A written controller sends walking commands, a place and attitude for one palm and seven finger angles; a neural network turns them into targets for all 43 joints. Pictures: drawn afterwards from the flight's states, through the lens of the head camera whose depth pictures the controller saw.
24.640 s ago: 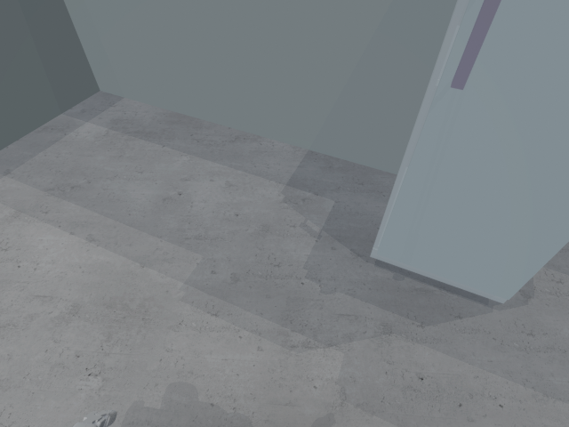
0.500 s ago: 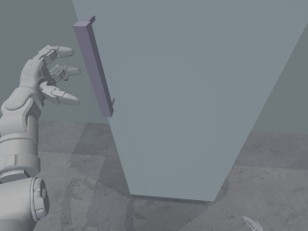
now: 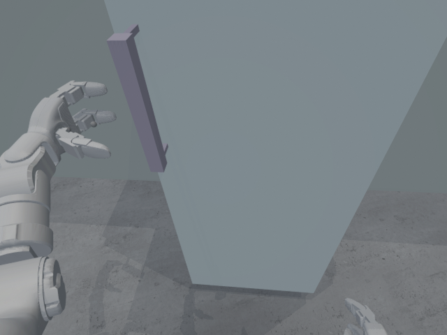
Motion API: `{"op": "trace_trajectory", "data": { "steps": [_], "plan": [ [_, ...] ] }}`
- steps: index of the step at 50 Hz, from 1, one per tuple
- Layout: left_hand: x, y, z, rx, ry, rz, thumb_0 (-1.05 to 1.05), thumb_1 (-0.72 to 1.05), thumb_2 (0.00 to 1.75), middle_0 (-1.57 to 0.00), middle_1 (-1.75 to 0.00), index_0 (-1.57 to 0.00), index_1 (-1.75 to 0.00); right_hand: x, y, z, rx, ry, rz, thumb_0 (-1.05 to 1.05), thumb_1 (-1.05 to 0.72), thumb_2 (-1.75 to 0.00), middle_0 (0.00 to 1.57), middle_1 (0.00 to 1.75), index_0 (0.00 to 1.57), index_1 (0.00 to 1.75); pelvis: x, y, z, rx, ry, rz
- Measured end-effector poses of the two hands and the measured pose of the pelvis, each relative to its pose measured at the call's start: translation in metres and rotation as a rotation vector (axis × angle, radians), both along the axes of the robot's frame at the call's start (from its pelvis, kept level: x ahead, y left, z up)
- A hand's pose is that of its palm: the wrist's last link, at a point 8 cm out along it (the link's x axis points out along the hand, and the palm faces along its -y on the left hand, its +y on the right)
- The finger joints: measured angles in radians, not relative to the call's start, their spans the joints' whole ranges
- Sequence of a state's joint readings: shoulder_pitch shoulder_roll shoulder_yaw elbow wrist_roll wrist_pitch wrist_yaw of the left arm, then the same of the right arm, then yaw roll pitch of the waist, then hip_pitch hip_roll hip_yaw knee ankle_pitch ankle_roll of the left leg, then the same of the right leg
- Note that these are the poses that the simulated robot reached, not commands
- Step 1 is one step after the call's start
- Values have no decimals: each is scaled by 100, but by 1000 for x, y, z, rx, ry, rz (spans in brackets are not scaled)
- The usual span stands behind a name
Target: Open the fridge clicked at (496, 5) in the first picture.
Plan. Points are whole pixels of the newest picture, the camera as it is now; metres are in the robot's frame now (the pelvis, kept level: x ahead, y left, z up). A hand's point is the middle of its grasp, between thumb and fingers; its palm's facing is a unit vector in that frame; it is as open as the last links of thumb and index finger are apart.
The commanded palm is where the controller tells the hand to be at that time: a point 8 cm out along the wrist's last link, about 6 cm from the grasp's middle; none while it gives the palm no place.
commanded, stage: move the hooked fingers beside the handle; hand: left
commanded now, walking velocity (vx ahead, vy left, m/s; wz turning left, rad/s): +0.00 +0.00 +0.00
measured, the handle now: (147, 106) +0.45 +0.15 +0.22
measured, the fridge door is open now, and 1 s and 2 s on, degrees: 0 0 0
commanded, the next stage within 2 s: none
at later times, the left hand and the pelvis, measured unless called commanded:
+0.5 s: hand (90, 125) +0.39 +0.24 +0.22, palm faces -0.01 -1.00 -0.04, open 14.0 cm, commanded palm +0.37 +0.28 +0.23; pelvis +0.00 +0.01 +0.00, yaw +0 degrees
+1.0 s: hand (94, 116) +0.40 +0.23 +0.23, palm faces +0.01 -1.00 -0.04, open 14.0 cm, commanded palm +0.37 +0.28 +0.22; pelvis +0.00 +0.00 +0.00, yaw +0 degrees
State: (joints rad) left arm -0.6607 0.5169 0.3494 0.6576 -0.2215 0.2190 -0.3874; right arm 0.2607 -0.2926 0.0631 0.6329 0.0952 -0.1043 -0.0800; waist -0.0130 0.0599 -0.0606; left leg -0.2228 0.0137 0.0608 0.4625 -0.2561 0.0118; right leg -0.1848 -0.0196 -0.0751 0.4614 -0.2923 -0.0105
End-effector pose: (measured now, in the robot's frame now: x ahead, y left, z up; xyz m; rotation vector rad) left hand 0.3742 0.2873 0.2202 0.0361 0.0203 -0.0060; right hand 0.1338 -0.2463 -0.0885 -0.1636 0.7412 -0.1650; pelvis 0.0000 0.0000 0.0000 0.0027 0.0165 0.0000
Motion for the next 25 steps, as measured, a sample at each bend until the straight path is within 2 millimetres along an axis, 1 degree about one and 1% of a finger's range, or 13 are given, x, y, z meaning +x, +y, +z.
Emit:
{"op": "trace_trajectory", "data": {
  "steps": [2,4,6,9,12,14,16,18,20,22,25],
  "plan": [
    [-4,3,-10,6,19,9,-1,-50,30,-30,-120,-30,-120,0,0,0,-3,6,1,1,-91,-90,20,30,20,30,0,1,0,0,1,1],
    [-9,3,-13,15,-5,11,-1,-50,30,-30,-120,-30,-120,-1,1,0,-12,12,7,1,-91,-90,20,30,20,30,-1,1,0,-1,-3,4],
    [-13,1,-8,22,-62,4,-1,-50,30,-30,-120,-30,-120,0,3,1,-23,16,18,1,-91,-90,20,30,20,30,-1,2,0,-3,-11,8],
    [-14,-3,9,9,-144,-13,-1,-50,30,-30,-120,-30,-120,2,5,3,-35,14,33,1,-91,-90,20,30,20,30,0,2,0,-5,-20,15],
    [-8,-2,19,-9,-140,-20,-1,-50,30,-30,-120,-30,-120,4,7,4,-33,5,32,1,-91,-90,20,30,20,30,-1,3,0,-6,-20,15],
    [-2,0,16,-14,-86,-14,-1,-50,30,-31,-120,-30,-120,4,8,4,-25,0,25,1,-91,-90,20,30,20,30,-2,4,0,-6,-12,13],
    [2,3,7,-10,-22,-4,-1,-50,30,-31,-120,-30,-120,2,8,3,-17,0,14,1,-91,-90,20,30,20,30,-3,5,0,-5,-3,9],
    [2,5,-4,-3,22,4,-1,-50,30,-30,-120,-30,-120,0,7,2,-13,4,4,1,-91,-90,20,30,20,30,-4,6,0,-5,4,6],
    [1,6,-12,0,25,6,-1,-50,30,-30,-120,-30,-120,-4,6,1,-17,15,-2,1,-91,-90,20,30,20,30,-4,6,0,-5,7,4],
    [-1,5,-13,2,-11,4,-1,-50,30,-30,-120,-30,-120,-9,5,0,-26,29,-3,1,-91,-90,20,30,20,30,-3,6,0,-5,3,4],
    [-4,4,-2,1,-99,-5,-1,-50,30,-30,-120,-30,-120,-13,4,1,-40,43,1,1,-91,-90,20,30,20,30,-2,6,0,-6,-6,5]
  ]
}}
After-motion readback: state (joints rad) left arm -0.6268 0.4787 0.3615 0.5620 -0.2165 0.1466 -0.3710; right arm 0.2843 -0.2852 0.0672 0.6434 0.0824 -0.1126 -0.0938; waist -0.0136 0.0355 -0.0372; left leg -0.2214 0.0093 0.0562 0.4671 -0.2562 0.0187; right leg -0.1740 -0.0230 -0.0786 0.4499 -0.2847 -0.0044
